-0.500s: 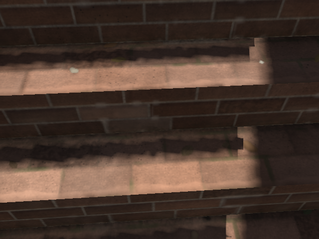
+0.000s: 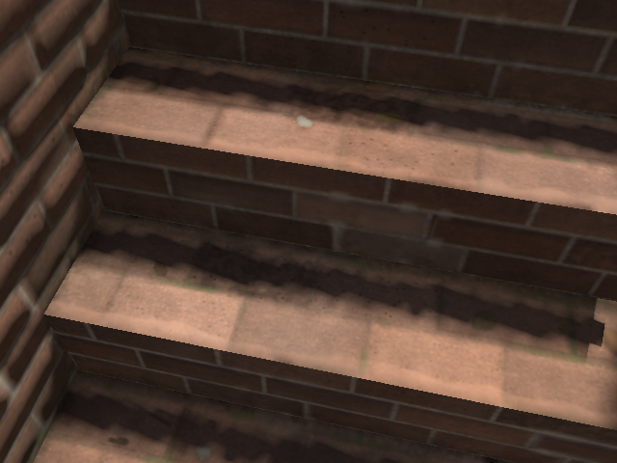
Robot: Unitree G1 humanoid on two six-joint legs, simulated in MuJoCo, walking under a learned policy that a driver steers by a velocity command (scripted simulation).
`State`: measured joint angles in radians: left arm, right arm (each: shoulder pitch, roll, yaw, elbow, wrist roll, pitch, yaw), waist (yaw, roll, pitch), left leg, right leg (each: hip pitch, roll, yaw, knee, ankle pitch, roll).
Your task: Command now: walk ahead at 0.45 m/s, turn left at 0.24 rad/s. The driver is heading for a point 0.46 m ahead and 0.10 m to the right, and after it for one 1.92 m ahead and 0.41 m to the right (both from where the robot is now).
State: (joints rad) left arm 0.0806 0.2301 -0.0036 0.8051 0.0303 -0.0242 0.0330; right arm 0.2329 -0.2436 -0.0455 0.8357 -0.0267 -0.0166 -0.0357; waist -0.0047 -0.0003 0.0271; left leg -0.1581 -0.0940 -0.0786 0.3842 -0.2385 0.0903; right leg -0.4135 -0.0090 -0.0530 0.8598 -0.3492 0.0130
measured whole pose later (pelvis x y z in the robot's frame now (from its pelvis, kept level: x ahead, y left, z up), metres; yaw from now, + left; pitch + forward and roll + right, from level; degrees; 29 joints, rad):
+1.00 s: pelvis +0.01 -0.01 +0.00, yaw -24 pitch +2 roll -1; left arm 0.14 0.21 0.04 0.68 0.03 0.01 0.01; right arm 0.21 -0.20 0.03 0.69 -0.05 -0.05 -0.05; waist -0.01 -0.01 0.00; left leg -0.11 0.00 0.08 0.35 -0.27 0.05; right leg -0.34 0.06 0.05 0.76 -0.41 0.02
